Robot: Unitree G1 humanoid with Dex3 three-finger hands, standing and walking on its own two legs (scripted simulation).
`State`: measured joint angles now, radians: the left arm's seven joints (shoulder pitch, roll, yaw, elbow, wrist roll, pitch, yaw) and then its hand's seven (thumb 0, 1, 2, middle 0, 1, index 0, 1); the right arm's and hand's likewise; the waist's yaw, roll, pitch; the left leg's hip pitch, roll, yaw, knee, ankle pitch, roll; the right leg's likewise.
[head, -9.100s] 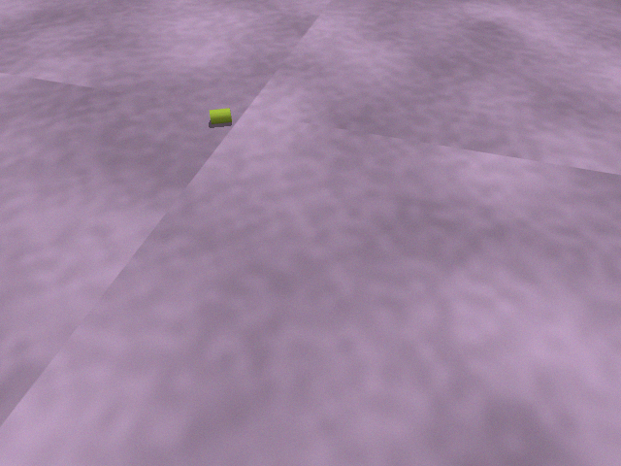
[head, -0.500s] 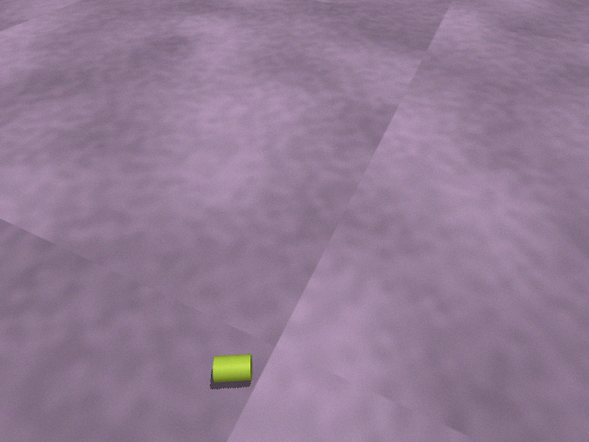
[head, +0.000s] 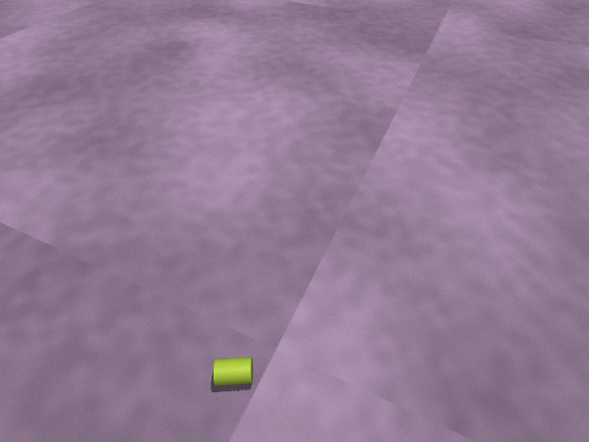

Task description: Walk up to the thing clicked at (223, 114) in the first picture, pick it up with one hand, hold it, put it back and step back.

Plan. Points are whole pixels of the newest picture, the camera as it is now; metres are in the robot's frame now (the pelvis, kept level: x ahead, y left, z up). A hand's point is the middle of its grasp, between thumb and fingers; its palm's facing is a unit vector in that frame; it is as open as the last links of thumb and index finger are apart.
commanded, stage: stand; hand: left
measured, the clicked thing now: (233, 371) +0.48 +0.21 -0.74
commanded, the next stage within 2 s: walk up in 0.30 s
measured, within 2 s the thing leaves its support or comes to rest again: neither
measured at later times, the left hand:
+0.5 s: hand out of the picture +0.08 +0.25 -0.16, palm faces -0.04 -0.93 -0.36, open 7.3 cm
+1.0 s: hand out of the picture +0.17 +0.20 -0.17, palm faces +0.00 -0.94 -0.35, open 7.3 cm
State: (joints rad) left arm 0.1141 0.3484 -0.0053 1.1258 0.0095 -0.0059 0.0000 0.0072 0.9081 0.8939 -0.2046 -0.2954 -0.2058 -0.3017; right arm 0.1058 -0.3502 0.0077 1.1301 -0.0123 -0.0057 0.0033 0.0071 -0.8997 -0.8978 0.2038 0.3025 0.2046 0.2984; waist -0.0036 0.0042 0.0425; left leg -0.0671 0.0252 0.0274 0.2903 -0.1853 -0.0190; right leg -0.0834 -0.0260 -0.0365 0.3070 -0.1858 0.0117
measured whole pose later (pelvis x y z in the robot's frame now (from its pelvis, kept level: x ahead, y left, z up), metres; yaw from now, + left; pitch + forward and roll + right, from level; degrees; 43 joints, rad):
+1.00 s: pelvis +0.07 -0.05 -0.02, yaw +0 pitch -3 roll +1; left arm 0.11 0.36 0.02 0.94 -0.01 0.00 0.01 0.01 0.90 0.89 -0.21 -0.30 -0.21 -0.30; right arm 0.15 -0.36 -0.05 0.97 -0.02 0.02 0.01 0.01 -0.90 -0.90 0.20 0.30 0.20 0.30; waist 0.00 -0.02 0.15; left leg -0.24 -0.02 -0.01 0.59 -0.29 0.01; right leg -0.21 -0.06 -0.03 0.65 -0.37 0.01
